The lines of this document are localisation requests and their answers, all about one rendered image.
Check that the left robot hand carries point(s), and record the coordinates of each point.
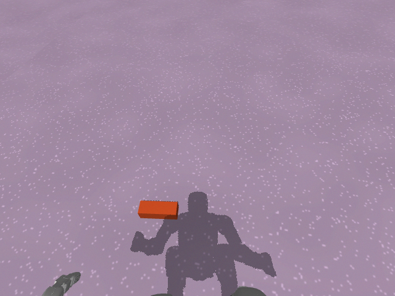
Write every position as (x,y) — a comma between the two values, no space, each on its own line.
(62,284)

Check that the carton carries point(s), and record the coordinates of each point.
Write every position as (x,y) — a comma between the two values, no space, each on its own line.
(158,210)

